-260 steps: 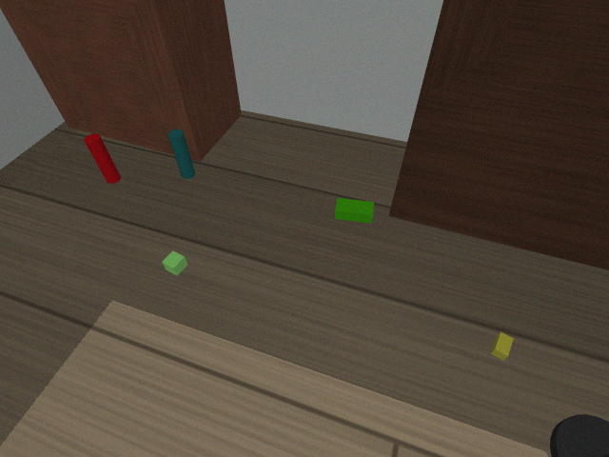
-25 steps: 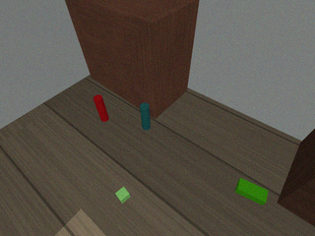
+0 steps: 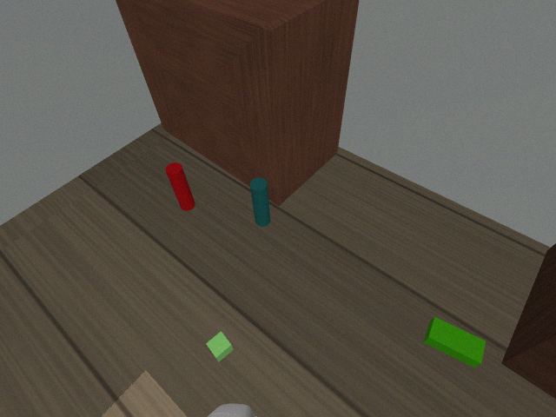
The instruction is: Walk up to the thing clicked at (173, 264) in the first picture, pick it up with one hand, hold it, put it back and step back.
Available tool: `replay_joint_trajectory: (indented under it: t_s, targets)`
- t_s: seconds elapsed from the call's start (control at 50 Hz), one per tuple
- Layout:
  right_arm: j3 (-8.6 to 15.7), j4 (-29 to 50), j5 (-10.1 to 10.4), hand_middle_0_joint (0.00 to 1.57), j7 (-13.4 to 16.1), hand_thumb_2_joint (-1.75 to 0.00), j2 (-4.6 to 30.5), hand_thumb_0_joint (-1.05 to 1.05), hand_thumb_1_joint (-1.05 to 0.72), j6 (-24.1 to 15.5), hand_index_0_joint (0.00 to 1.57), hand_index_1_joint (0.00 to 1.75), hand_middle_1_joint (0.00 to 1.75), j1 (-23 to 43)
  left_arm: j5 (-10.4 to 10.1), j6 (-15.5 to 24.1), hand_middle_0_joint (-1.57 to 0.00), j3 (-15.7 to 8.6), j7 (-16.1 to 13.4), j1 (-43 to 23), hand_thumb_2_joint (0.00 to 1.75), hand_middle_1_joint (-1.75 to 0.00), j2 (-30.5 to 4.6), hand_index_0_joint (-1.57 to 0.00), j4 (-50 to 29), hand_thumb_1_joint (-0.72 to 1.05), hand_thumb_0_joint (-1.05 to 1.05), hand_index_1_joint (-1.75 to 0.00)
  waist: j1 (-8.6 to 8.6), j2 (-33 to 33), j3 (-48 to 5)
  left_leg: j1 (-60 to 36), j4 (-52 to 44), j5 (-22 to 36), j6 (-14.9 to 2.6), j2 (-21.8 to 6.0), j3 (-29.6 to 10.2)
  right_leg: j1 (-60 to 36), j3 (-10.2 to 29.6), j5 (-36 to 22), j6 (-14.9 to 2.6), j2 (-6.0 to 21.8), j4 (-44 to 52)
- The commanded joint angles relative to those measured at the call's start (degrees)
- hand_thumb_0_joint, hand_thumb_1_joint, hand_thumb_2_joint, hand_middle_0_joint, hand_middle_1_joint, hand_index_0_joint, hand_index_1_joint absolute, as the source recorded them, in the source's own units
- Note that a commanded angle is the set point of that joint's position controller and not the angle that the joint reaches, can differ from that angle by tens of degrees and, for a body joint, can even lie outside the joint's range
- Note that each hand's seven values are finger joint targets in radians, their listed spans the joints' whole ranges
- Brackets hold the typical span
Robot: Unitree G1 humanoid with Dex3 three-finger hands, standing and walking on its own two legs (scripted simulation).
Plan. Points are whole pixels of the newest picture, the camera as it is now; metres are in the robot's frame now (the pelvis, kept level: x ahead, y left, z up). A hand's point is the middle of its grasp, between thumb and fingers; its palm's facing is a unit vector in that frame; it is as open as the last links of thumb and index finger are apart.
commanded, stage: walk up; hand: left
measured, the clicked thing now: (220, 346) +0.41 +0.26 -0.75
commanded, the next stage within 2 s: none
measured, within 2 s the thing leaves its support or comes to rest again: neither
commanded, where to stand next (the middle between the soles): +0.03 +0.02 m, yaw +0 degrees
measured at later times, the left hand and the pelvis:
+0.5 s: hand out of the picture +0.06 +0.32 -0.19, palm faces -0.10 -0.93 -0.35, open 7.4 cm; pelvis -0.02 +0.04 -0.02, yaw -5 degrees
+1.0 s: hand out of the picture -0.05 +0.29 -0.13, palm faces +0.02 -0.91 -0.41, open 7.4 cm; pelvis -0.06 +0.01 +0.00, yaw -1 degrees
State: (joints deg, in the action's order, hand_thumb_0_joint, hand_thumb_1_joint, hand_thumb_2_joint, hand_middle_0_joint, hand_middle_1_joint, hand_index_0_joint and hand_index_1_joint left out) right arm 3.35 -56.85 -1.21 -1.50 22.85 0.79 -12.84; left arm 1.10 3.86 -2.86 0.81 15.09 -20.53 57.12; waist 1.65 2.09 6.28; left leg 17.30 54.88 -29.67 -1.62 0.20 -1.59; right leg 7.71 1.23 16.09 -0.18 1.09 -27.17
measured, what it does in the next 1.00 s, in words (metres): steps on the spot: left foot, then right foot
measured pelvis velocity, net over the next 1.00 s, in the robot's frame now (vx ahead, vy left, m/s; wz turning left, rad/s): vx -0.06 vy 0.01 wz -0.02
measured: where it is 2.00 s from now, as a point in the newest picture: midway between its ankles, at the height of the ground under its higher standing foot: outside the picture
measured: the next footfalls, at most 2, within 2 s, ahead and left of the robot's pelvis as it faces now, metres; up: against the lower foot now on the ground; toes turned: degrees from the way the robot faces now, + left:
left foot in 0.18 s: +0.16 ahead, +0.15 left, +0.00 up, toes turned +0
right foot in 0.62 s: -0.08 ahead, -0.10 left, +0.00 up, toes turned -4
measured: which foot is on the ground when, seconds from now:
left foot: up 0.00-0.16, down 0.18-0.66, up 0.68-1.00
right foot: down 0.00-0.20, up 0.22-0.60, down 0.62-1.00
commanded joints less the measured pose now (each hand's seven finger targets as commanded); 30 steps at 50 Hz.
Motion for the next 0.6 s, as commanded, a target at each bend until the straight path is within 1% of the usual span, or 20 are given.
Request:
replay_joint_trajectory:
  t_s: [0.0, 0.04, 0.08, 0.1, 0.12, 0.14, 0.16, 0.18, 0.2, 0.22, 0.24, 0.28, 0.32, 0.38, 0.42, 0.46, 0.5, 0.54, 0.56, 0.58]
  targets:
    - [2.88, 6.65, 0.37, 0.2, 0.05, -0.9, 8.86, 0.0, -0.9, -0.73, 0.2, 0.3, 0.3, 0.42, -0.03, 0.39, -0.2, -2.91, -2.42, -1.9, 0.9, -0.3, -15.62, -0.2, -5.45, 0.9, 0.0, -0.3, -1.94, -9.6, -2.86, 8.6, -1.84, 4.81, 0.92, -4.14, -2.25, -4.37, 8.28, -37.84, -11.84, 12.88, 6.41]
    - [2.5, 5.99, 0.87, 0.2, 0.4, -0.9, 7.09, 0.0, -0.9, -0.01, 0.2, 0.3, 0.3, -0.18, 0.01, -0.13, -0.2, -2.05, -2.95, -5.1, 0.9, -0.3, -14.37, -0.2, -7.24, 0.9, 0.0, -0.3, -2.22, -10.06, -3.07, 1.07, -9.55, 9.42, 1.7, -3.54, 0.08, 2.85, 2.87, -42.44, -10.26, 10.87, 3.3]
    - [2.57, 5.92, 1.48, 0.2, 0.8, -0.9, 7.09, 0.0, -0.9, -0.05, 0.2, 0.3, 0.3, 1.62, -0.81, -1.47, -0.2, -1.62, -3.17, -5.54, 0.9, -0.3, -14.31, -0.2, -7.99, 0.9, 0.0, -0.3, -1.5, -12.3, -3.85, -1.53, -13.69, 13.61, 2.08, -0.98, 2.23, 4.08, 2.6, -43.02, -8.75, 9.61, -1.36]
    - [2.86, 5.68, 1.53, 0.2, 1.17, -0.9, 7.63, 0.0, -0.9, 0.23, 0.2, 0.3, 0.3, -0.35, -1.12, -2.46, -0.2, -1.67, -3.11, -7.56, 0.9, -0.3, -15.08, -0.2, -9.44, 0.9, 0.0, -0.3, -2.99, -13.4, -4.52, -4.53, -16.81, 16.75, 2.0, -0.09, 2.7, 6.61, 2.02, -41.59, -8.46, 9.38, -4.68]
    - [3.19, 5.35, 1.48, 0.2, 1.52, -0.9, 7.95, 0.0, -0.9, 0.26, 0.2, 0.3, 0.3, -1.78, -1.75, -3.78, -0.2, -1.58, -3.02, -8.34, 0.9, -0.3, -14.77, -0.2, -10.33, 0.9, 0.0, -0.3, -4.15, -12.41, -5.19, -6.99, -22.8, 22.51, 1.73, 1.5, 4.27, 8.16, 0.81, -36.76, -7.25, 7.45, -9.94]
    - [3.91, 4.89, 1.16, 0.2, 1.83, -0.9, 9.35, 0.0, -0.9, 0.07, 0.2, 0.3, 0.3, -3.33, -2.17, -4.71, -0.2, -1.33, -2.97, -8.24, 0.9, -0.3, -13.31, -0.2, -10.63, 0.9, 0.0, -0.3, -5.06, -9.84, -6.48, -10.23, -26.23, 31.45, 1.21, 1.72, 4.09, 10.32, 0.71, -27.01, -5.0, 4.56, -13.99]
    - [5.02, 5.66, 0.59, 0.2, 2.33, -0.9, 13.33, 0.0, -0.9, -0.25, 0.2, 0.3, 0.3, -4.67, -2.67, -5.26, -0.2, -0.96, -2.78, -6.44, 0.9, -0.3, -10.74, -0.2, -11.08, 0.9, 0.0, -0.3, -5.97, -0.73, -9.19, -12.6, -28.65, 50.81, -1.19, -5.43, -2.5, 11.89, -0.79, -13.54, -2.11, -0.45, -23.14]
    - [5.09, 7.21, 0.49, 0.2, 2.61, -0.9, 15.91, 0.0, -0.9, -0.46, 0.2, 0.3, 0.3, -3.24, -3.1, -6.15, -0.2, -0.77, -3.09, -2.22, 0.9, -0.3, -8.81, -0.2, -10.93, 0.9, 0.0, -0.3, -4.05, 9.54, -12.58, -14.71, -31.59, 61.78, -5.9, -16.42, -15.86, 15.09, 0.35, 18.62, -1.0, -6.43, -32.47]
    - [5.36, 8.71, 0.37, 0.2, 2.82, -0.9, 16.83, 0.0, -0.9, -0.21, 0.2, 0.3, 0.3, -0.46, -2.61, -7.56, -0.2, -1.48, -3.73, 2.29, 0.9, -0.3, -10.95, -0.2, -9.37, 0.9, 0.0, -0.3, -2.29, 4.5, -14.7, -11.02, -31.17, 54.32, -10.01, -20.25, -20.36, 12.39, 6.57, 23.08, -1.31, -5.5, -40.25]
    - [5.81, 9.63, 1.07, 0.2, 3.05, -0.9, 18.98, 0.0, -0.9, 0.01, 0.2, 0.3, 0.3, 1.65, -2.73, -8.31, -0.2, -1.53, -4.08, 4.12, 0.9, -0.3, -12.08, -0.2, -8.27, 0.9, 0.0, -0.3, -2.16, 8.64, -13.76, -5.98, -33.78, 47.45, -13.88, -23.94, -25.37, 11.92, 7.69, 23.23, -1.54, -5.18, -46.34]
    - [5.8, 10.67, 1.15, 0.2, 3.29, -0.9, 17.18, 0.0, -0.9, 0.24, 0.2, 0.3, 0.3, 4.53, -2.24, -8.78, -0.2, -1.82, -3.86, 3.89, 0.9, -0.3, -13.6, -0.2, -7.51, 0.9, 0.0, -0.3, -1.46, 5.79, -11.82, -4.3, -34.82, 38.64, -12.87, -22.02, -23.51, 13.11, 9.23, 19.75, -1.77, -4.64, -49.53]
    - [4.94, 12.61, 0.7, 0.2, 3.79, -0.9, 13.85, 0.0, -0.9, -0.05, 0.2, 0.3, 0.3, 8.18, -1.88, -9.17, -0.2, -2.78, -2.93, 4.09, 0.9, -0.3, -14.01, -0.2, -6.71, 0.9, 0.0, -0.3, 0.07, 5.13, -10.44, -3.57, -33.9, 32.43, -8.71, -16.46, -15.5, 15.23, 10.86, 14.43, -1.66, -4.42, -50.21]
    - [5.09, 12.9, 0.88, 0.2, 4.28, -0.9, 13.61, 0.0, -0.9, -0.49, 0.2, 0.3, 0.3, 6.81, -1.06, -9.74, -0.2, -3.5, -2.39, 5.3, 0.9, -0.3, -14.28, -0.2, -7.38, 0.9, 0.0, -0.3, 0.09, 3.98, -10.81, -3.18, -33.1, 29.84, -9.01, -16.93, -14.33, 16.22, 10.46, 11.62, -0.46, -5.23, -52.74]
    - [5.38, 12.33, 1.35, 0.2, 5.55, -0.9, 13.66, 0.0, -0.9, -1.05, 0.2, 0.3, 0.3, 2.82, 0.58, -10.33, -0.2, -4.24, -1.17, 3.56, 0.9, -0.3, -13.93, -0.2, -10.43, 0.9, 0.0, -0.3, -0.94, 1.27, -12.32, -11.14, -31.28, 28.54, -9.47, -17.62, -14.69, 21.05, 11.6, 10.68, 1.18, -4.6, -48.52]
    - [5.33, 11.94, 1.01, 0.2, 5.69, -0.9, 14.03, 0.0, -0.9, -1.74, 0.2, 0.3, 0.3, 1.44, 0.89, -9.96, -0.2, -4.72, -0.38, 2.47, 0.9, -0.3, -13.88, -0.2, -11.36, 0.9, 0.0, -0.3, -1.67, 1.7, -12.23, -11.64, -32.52, 19.59, -8.74, -16.7, -13.46, 20.73, 11.02, 9.84, 1.28, -4.28, -43.44]
    - [5.47, 12.46, 0.15, 0.2, 5.24, -0.9, 15.44, 0.0, -0.9, -2.13, 0.2, 0.3, 0.3, 2.8, 0.61, -9.44, -0.2, -4.79, 0.5, 4.64, 0.9, -0.3, -13.52, -0.2, -11.08, 0.9, 0.0, -0.3, -1.21, 5.7, -13.31, -11.12, -34.32, 7.37, -8.11, -16.61, -12.12, 17.77, 8.5, 11.38, 1.02, -3.06, -33.46]
    - [5.54, 13.64, -0.9, 0.2, 4.59, -0.9, 17.13, 0.0, -0.9, -2.05, 0.2, 0.3, 0.3, 5.37, 0.12, -8.95, -0.2, -4.97, 1.36, 7.2, 0.9, -0.3, -13.25, -0.2, -9.88, 0.9, 0.0, -0.3, -0.04, 10.73, -12.59, -3.73, -36.76, -3.28, -7.72, -17.04, -9.96, 10.25, 4.39, 17.25, 0.02, -2.16, -24.3]
    - [5.62, 14.05, -2.02, 0.2, 3.97, -0.9, 18.07, 0.0, -0.9, -1.04, 0.2, 0.3, 0.3, 6.12, 0.19, -8.43, -0.2, -5.27, 1.95, 10.78, 0.9, -0.3, -13.31, -0.2, -7.67, 0.9, 0.0, -0.3, 0.26, 13.59, -12.03, 3.37, -37.84, -7.38, -7.81, -16.75, -8.95, 2.75, -1.28, 23.36, -1.04, -2.25, -16.02]
    - [5.75, 14.03, -2.17, 0.2, 3.96, -0.9, 18.44, 0.0, -0.9, -0.51, 0.2, 0.3, 0.3, 6.53, 0.29, -8.38, -0.2, -5.5, 2.03, 13.56, 0.9, -0.3, -12.87, -0.2, -6.22, 0.9, 0.0, -0.3, 1.19, 15.13, -10.78, 7.52, -38.64, -8.23, -6.92, -17.26, -9.31, -0.99, -2.95, 22.21, -1.87, -2.12, -12.11]
    - [5.64, 13.95, -2.13, 0.2, 3.96, -0.9, 17.94, 0.0, -0.9, 0.08, 0.2, 0.3, 0.3, 7.12, 0.48, -8.21, -0.2, -5.7, 2.13, 16.76, 0.9, -0.3, -12.3, -0.2, -4.33, 0.9, 0.0, -0.3, 2.35, 13.5, -9.27, 11.45, -37.19, -8.09, -4.45, -14.76, -7.05, -5.93, -4.91, 16.12, -2.53, -2.72, -3.55]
